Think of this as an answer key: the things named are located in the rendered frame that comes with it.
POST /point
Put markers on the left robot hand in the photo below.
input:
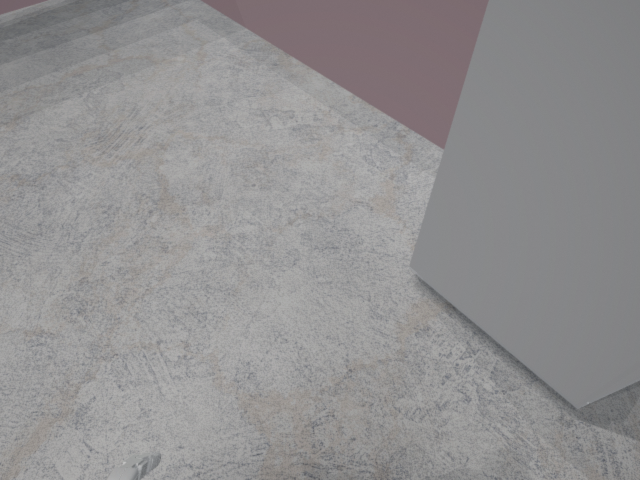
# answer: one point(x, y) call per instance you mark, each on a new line
point(136, 467)

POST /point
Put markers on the fridge door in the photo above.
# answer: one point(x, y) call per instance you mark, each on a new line
point(533, 224)

